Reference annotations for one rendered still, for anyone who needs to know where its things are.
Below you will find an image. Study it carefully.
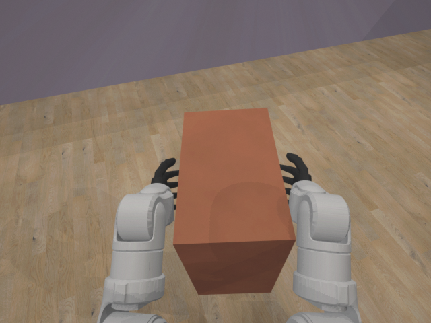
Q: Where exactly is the right robot forearm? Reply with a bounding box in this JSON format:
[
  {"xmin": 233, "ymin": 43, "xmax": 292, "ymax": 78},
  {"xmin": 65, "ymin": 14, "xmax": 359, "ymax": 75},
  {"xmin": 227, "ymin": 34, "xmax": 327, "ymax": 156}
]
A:
[{"xmin": 288, "ymin": 180, "xmax": 362, "ymax": 323}]

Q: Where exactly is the carton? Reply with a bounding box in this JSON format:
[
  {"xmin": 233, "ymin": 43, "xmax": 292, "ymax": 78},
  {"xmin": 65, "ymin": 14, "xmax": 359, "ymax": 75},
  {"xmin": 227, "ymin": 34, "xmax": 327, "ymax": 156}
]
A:
[{"xmin": 173, "ymin": 108, "xmax": 296, "ymax": 295}]

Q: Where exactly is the robot right hand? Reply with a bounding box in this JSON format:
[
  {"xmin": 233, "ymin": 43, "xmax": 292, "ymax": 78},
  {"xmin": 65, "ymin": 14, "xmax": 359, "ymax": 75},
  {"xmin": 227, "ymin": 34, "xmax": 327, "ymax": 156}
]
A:
[{"xmin": 280, "ymin": 153, "xmax": 312, "ymax": 204}]

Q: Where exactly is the left robot forearm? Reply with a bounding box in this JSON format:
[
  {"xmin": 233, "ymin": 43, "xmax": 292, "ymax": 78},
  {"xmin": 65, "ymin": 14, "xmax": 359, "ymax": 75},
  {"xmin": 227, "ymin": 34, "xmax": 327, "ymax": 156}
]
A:
[{"xmin": 97, "ymin": 183, "xmax": 174, "ymax": 323}]

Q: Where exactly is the robot left hand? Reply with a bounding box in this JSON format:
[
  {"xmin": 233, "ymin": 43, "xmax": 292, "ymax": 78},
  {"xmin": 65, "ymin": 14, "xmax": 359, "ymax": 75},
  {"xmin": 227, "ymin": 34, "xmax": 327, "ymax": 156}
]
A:
[{"xmin": 151, "ymin": 158, "xmax": 179, "ymax": 210}]

